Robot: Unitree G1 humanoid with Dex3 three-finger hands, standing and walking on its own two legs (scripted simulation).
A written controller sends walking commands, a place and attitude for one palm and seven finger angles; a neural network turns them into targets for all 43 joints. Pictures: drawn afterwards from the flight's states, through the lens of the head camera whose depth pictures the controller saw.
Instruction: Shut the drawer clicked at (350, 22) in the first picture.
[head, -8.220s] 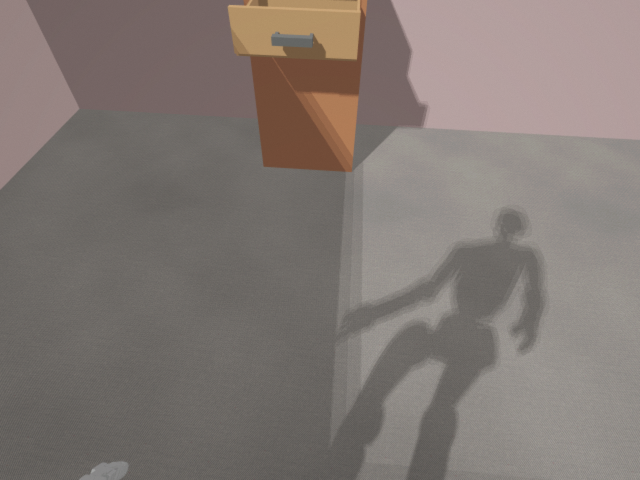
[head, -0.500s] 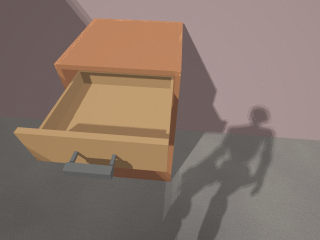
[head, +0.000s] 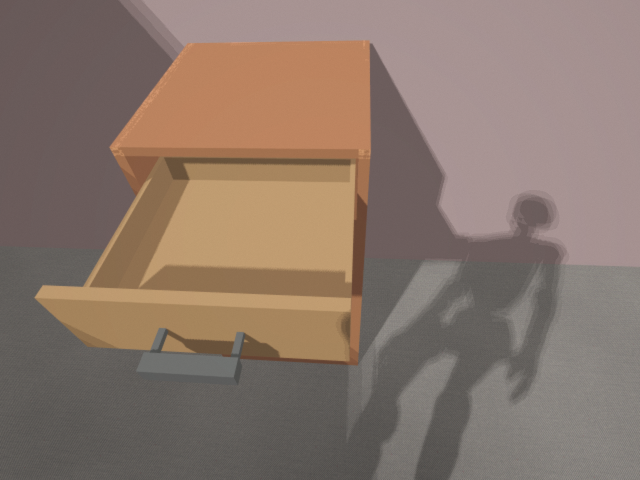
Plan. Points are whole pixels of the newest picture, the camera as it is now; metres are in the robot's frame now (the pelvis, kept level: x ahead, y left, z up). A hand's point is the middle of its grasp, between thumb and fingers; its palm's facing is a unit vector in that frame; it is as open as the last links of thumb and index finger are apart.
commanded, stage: come to a stop and stand still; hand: left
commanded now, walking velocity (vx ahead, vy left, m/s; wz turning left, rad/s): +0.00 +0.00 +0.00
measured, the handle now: (195, 352) +0.28 +0.19 +0.00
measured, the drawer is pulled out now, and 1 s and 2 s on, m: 0.30 0.30 0.30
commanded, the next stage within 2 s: look again from close up in 0.72 s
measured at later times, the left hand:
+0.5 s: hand out of the picture +0.04 +0.16 -0.17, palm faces +0.01 -0.97 -0.23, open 7.3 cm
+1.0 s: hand out of the picture +0.01 +0.14 -0.17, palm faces +0.02 -0.98 -0.20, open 7.3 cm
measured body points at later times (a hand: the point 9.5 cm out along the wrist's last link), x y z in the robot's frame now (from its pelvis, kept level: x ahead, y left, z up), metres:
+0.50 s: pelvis +0.02 -0.02 +0.00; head +0.03 -0.04 +0.45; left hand +0.04 +0.21 -0.15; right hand +0.03 -0.24 -0.17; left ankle -0.01 +0.10 -0.74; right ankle +0.03 -0.12 -0.74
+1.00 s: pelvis +0.02 -0.03 +0.00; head +0.03 -0.05 +0.45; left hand +0.01 +0.19 -0.15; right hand +0.00 -0.24 -0.16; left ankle -0.01 +0.10 -0.74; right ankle +0.03 -0.12 -0.74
